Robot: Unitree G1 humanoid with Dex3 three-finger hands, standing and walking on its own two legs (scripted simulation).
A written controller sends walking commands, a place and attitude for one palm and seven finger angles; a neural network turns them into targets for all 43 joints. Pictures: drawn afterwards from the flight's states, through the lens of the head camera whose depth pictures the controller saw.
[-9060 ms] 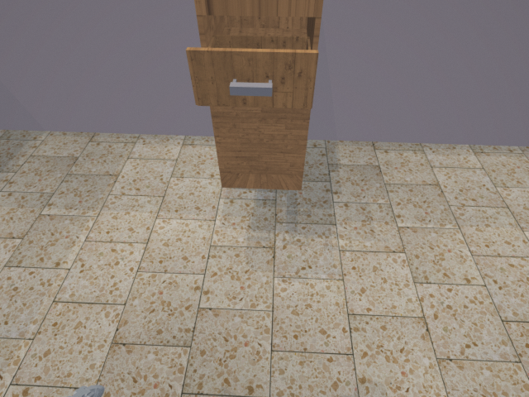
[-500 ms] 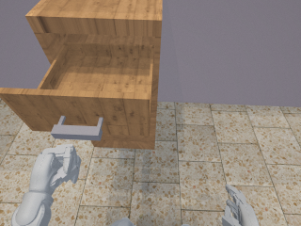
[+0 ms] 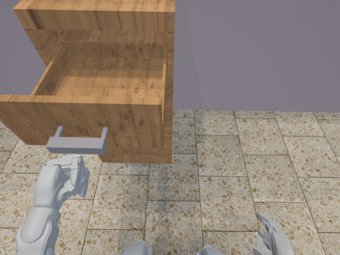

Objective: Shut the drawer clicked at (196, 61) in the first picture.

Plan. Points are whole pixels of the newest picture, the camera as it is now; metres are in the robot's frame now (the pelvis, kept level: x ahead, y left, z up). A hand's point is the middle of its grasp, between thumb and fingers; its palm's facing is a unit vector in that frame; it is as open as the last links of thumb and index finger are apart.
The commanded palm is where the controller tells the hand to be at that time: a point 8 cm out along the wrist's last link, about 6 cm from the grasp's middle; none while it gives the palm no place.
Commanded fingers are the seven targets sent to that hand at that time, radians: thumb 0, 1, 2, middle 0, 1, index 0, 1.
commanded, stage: bring the fist close to the handle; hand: left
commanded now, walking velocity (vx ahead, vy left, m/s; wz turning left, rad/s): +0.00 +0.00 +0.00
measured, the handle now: (80, 137) +0.37 +0.23 +0.06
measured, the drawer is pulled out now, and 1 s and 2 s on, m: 0.28 0.23 0.10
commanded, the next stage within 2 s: push the drawer shut in 0.08 s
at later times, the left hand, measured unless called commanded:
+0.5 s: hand (89, 169) +0.29 +0.19 +0.05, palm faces +0.01 -1.00 -0.07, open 3.2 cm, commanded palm +0.28 +0.25 +0.06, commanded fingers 0.00 0.90 0.90 -1.40 -1.60 -1.40 -1.60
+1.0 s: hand (93, 149) +0.34 +0.20 +0.05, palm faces +0.00 -1.00 -0.06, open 3.0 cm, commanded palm +0.34 +0.25 +0.06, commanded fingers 0.00 0.90 0.90 -1.40 -1.60 -1.40 -1.60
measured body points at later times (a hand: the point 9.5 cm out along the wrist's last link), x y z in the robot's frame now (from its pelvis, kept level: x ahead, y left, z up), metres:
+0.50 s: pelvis +0.00 -0.01 +0.00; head +0.06 -0.02 +0.44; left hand +0.28 +0.25 +0.06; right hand +0.16 -0.26 -0.10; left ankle +0.02 +0.12 -0.68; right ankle +0.00 -0.11 -0.68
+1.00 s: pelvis -0.02 -0.01 +0.00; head +0.05 +0.00 +0.44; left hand +0.33 +0.25 +0.06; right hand +0.11 -0.26 -0.11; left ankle +0.02 +0.12 -0.68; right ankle +0.00 -0.11 -0.68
